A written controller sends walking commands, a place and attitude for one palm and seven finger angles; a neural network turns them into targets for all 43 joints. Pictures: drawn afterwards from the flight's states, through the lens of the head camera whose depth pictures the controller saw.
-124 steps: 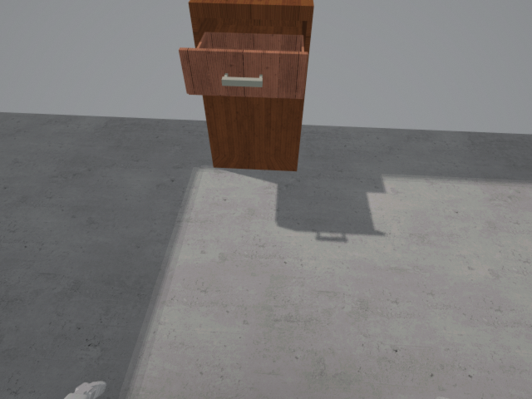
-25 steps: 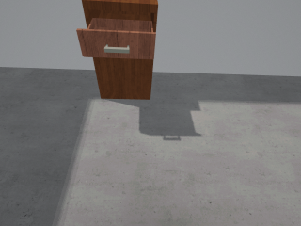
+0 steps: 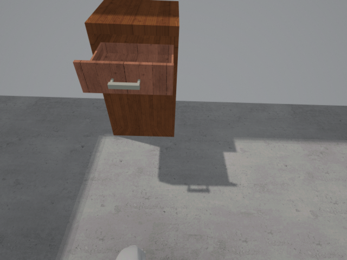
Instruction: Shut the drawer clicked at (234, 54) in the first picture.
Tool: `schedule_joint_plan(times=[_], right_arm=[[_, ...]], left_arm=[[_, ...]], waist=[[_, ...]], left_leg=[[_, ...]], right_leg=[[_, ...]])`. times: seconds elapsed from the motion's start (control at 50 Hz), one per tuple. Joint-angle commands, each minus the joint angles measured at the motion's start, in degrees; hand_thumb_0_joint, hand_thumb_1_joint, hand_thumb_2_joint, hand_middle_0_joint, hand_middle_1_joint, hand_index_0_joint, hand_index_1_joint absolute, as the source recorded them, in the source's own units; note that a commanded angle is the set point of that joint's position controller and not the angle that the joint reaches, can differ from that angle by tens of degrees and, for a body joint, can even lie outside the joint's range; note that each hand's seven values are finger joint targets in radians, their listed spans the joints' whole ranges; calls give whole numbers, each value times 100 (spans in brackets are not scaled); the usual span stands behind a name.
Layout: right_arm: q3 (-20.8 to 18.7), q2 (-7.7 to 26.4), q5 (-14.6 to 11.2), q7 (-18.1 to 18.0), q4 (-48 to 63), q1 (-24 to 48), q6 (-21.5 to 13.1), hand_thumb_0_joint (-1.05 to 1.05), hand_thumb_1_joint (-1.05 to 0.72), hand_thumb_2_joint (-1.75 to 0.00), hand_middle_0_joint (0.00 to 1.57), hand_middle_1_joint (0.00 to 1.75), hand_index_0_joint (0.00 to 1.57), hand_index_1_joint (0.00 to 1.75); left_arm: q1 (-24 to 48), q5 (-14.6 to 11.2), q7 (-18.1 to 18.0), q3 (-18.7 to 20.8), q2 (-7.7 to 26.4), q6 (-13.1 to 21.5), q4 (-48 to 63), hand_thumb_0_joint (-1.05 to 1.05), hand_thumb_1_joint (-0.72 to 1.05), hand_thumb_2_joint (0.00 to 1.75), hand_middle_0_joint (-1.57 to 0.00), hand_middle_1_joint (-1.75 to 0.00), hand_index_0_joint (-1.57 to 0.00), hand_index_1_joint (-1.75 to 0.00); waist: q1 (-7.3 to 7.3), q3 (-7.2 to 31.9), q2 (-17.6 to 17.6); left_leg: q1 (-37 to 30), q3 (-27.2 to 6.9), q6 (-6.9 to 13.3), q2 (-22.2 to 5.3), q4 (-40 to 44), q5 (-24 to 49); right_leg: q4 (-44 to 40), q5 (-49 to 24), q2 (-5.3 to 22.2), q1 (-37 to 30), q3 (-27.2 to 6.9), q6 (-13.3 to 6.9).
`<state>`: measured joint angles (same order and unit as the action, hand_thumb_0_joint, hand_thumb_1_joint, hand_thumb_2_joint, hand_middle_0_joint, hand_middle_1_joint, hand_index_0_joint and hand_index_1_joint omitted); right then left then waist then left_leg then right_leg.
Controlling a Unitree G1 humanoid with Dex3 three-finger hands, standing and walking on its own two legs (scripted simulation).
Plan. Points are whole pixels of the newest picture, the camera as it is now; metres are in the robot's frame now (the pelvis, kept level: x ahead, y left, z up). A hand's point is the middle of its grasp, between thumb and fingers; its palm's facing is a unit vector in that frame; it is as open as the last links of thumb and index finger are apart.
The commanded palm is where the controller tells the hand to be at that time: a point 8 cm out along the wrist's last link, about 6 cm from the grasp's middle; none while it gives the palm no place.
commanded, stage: walk to a spot facing it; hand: left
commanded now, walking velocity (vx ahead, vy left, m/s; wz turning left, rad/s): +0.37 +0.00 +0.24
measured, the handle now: (124, 83) +0.83 +0.25 -0.06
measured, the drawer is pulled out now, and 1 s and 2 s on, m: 0.30 0.30 0.30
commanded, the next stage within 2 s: take the last steps up to it in 0.30 s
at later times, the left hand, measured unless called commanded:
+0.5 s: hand out of the picture +0.16 +0.25 -0.18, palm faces +0.14 -0.98 -0.16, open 7.4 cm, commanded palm none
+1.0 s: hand (124, 177) +0.41 +0.18 -0.16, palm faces +0.11 -0.97 -0.21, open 7.2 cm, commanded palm none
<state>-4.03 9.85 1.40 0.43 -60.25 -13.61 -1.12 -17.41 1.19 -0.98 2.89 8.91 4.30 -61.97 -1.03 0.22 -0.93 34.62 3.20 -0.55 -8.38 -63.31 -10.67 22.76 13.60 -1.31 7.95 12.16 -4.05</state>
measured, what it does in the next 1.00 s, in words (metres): walks ahead: left foot, then right foot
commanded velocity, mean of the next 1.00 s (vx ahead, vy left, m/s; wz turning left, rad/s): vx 0.29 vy -0.02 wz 0.00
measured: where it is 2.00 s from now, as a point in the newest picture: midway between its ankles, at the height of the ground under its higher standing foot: (167, 214)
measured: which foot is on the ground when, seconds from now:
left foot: up 0.00-0.24, down 0.26-0.86, up 0.88-1.00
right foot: down 0.00-0.26, up 0.28-0.84, down 0.86-1.00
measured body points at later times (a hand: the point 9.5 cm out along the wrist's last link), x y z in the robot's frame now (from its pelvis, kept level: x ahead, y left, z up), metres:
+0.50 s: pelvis +0.19 +0.08 +0.00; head +0.19 +0.10 +0.45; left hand +0.15 +0.31 -0.17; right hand +0.27 -0.16 -0.13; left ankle +0.21 +0.14 -0.74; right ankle +0.21 -0.06 -0.65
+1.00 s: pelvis +0.33 +0.00 +0.00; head +0.33 -0.01 +0.45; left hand +0.40 +0.23 -0.14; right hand +0.24 -0.21 -0.17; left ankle +0.27 +0.14 -0.66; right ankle +0.34 -0.08 -0.74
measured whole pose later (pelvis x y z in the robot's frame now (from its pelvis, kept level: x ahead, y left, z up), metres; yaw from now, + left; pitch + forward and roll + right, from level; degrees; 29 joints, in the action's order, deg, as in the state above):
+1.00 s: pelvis +0.33 +0.00 +0.00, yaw +2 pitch -2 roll +0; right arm -3.0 8.0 1.2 0.0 -67.3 -24.3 -0.1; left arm -10.5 0.0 -1.4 4.1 7.9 4.2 -58.4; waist -2.1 -1.7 -1.7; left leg 22.3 4.5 0.3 -6.1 -62.8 -21.7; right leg 27.9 14.3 1.2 12.2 10.0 -3.3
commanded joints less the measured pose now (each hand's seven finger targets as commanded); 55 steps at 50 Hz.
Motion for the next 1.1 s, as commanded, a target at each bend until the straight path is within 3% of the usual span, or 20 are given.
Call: schedule_joint_plan(times=[0.0, 0.12, 0.16, 0.2, 0.22, 0.24, 0.26, 0.28, 0.34, 0.4, 0.56, 0.72, 0.76, 0.8, 0.82, 0.84, 0.86, 0.92, 0.98, 1.08], right_arm=[[22, 42, 0, 131, 377, 170, -29, 0, -90, -90, 20, 30, 20, 30], [100, 33, -5, 202, 702, 993, -112, 0, -90, -90, 20, 30, 20, 30], [93, 111, -2, 173, 691, 830, -149, 0, -90, -90, 20, 30, 20, 30], [29, 321, 40, 91, 350, -275, -198, 0, -90, -90, 20, 30, 20, 30], [-87, 819, 83, 16, 132, -1233, -232, 0, -90, -90, 20, 30, 20, 30], [-230, 1476, 71, -54, -12, -1797, -253, 0, -90, -90, 20, 30, 20, 30], [-206, 1449, -46, -115, -58, -1784, -200, 0, -90, -90, 20, 30, 20, 30], [-152, 1212, -55, -135, 18, -1273, -199, 0, -90, -90, 20, 30, 20, 30], [84, 471, -59, -161, 238, -321, -340, 0, -90, -90, 20, 30, 20, 30], [111, 211, -67, -199, 157, -420, -410, 0, -90, -90, 20, 30, 20, 30], [91, 459, -45, -206, -37, -850, -374, 0, -90, -90, 20, 30, 20, 30], [19, 558, 55, -185, -356, -1508, -293, 0, -90, -90, 20, 30, 20, 30], [18, 592, 68, -178, -375, -1481, -272, 0, -90, -90, 20, 30, 20, 30], [47, 516, 33, -165, -399, -1359, -247, 0, -90, -90, 20, 30, 20, 30], [79, 378, -28, -134, -364, -1313, -271, 0, -90, -90, 20, 30, 20, 30], [142, 115, -81, -81, -205, -1275, -295, 0, -90, -90, 20, 30, 20, 30], [166, 256, -67, -77, -31, -909, -250, 0, -90, -90, 20, 30, 20, 30], [55, 149, -26, -44, -107, -665, -139, 0, -90, -90, 20, 30, 20, 30], [63, -75, 21, -32, -259, -958, -14, 0, -90, -90, 20, 30, 20, 30], [19, -3, 25, 49, -33, -551, 48, 0, -90, -90, 20, 30, 20, 30]], left_arm=[[-677, 36, -11, 58, 640, 173, 57, 0, 90, 90, -20, -30, -20, -30], [-1167, 47, -22, 50, 733, 129, -143, 0, 90, 90, -20, -30, -20, -30], [-1191, 52, -24, 66, 806, 100, -161, 0, 90, 90, -20, -30, -20, -30], [-1092, 32, -25, 66, 820, 72, -168, 0, 90, 90, -20, -30, -20, -30], [-1093, -13, 6, 52, 675, 70, -77, 0, 90, 90, -20, -30, -20, -30], [-1145, -76, 81, -22, 339, 76, 123, 0, 90, 90, -20, -30, -20, -30], [-779, -36, 43, 21, 582, 64, 232, 0, 90, 90, -20, -30, -20, -30], [-597, -36, 36, 56, 543, 32, 219, 0, 90, 90, -20, -30, -20, -30], [-799, 25, 100, 72, 226, -151, -61, 0, 90, 90, -20, -30, -20, -30], [-1027, 42, 58, 79, 50, -304, -116, 0, 90, 90, -20, -30, -20, -30], [54, 58, 146, 102, 261, -432, 294, 0, 90, 90, -20, -30, -20, -30], [1262, 34, 182, 57, 246, -323, 709, 0, 90, 90, -20, -30, -20, -30], [1168, 28, 190, 64, 243, -270, 707, 0, 90, 90, -20, -30, -20, -30], [493, 33, 163, 109, 383, -206, 455, 0, 90, 90, -20, -30, -20, -30], [-169, 51, 126, 183, 646, -144, 241, 0, 90, 90, -20, -30, -20, -30], [-965, 59, 67, 317, 1217, -88, 31, 0, 90, 90, -20, -30, -20, -30], [-1381, -41, 46, 339, 1533, -102, -45, 0, 90, 90, -20, -30, -20, -30], [-324, -56, -17, 202, 864, -96, 176, 0, 90, 90, -20, -30, -20, -30], [-180, -34, -15, 49, 399, 9, 167, 0, 90, 90, -20, -30, -20, -30], [-420, -14, -13, 61, 511, 89, 131, 0, 90, 90, -20, -30, -20, -30]], waist=[[133, -886, 231], [398, -867, 429], [296, -679, 414], [-219, -162, 278], [-620, 479, -388], [-625, 968, -1766], [-635, 946, -1042], [-415, 553, -467], [90, -191, -276], [284, -145, -257], [130, -609, -454], [-235, -724, -405], [-175, -551, -406], [167, -198, -154], [469, 190, 286], [722, 713, 1546], [833, 738, 1457], [382, -310, 587], [23, -672, 586], [33, -653, 607]], left_leg=[[358, -112, -44, -183, 950, 241], [-84, 315, 194, 184, 2228, 9], [-629, 485, 331, 397, 2569, -318], [-2381, 593, 512, 690, 3155, -83], [-3927, -393, 811, -10, 3541, 137], [-5021, -2735, 1431, -1615, 4262, 857], [-4906, -2940, 1589, -1793, 4554, 1196], [-4141, -2284, 1472, -1623, 4669, 802], [-2538, -792, 877, -1055, 4987, 1328], [-2272, -144, 818, -779, 5016, 2528], [-2799, -324, 1060, -839, 5487, 795], [-3240, -428, 1113, -1013, 5273, 602], [-3190, -317, 1008, -940, 4966, 689], [-2697, 17, 718, -611, 4069, 755], [-1938, 369, 502, -310, 3060, 636], [-521, 934, 203, 303, 1580, -927], [115, 494, 131, 563, 227, -2438], [79, -119, 141, 13, -510, -1229], [-247, -69, -28, -2, -214, -507], [-104, 19, -150, -32, 594, -82]], right_leg=[[-1621, -126, 1907, 247, -1234, -563], [-1159, -1655, 1882, -614, -763, -402], [-646, -2559, 1874, -794, -609, -364], [914, -3329, 1579, -278, -173, -144], [2428, -2177, 1167, 775, 50, 125], [4360, 1600, 284, 2438, 15, 418], [5167, 1842, 420, 2794, -781, 300], [5379, 1476, 686, 2845, -903, 257], [5090, 350, 967, 2309, -1201, 381], [4598, 96, 855, 2046, -1112, 485], [3231, -343, 966, 2758, -1063, 599], [1599, 267, 777, 2335, -717, 446], [1135, 285, 607, 1793, -559, 385], [376, -192, 378, 403, -413, 296], [235, -208, 748, -893, -915, 91], [-155, -298, 2118, -2232, -2541, -410], [-721, -644, 2732, -2201, -3501, -830], [-1185, 143, 2298, -395, -2519, -597], [-1360, -933, 1821, 310, -1477, -359], [-1487, -1007, 1775, 179, -1198, -480]])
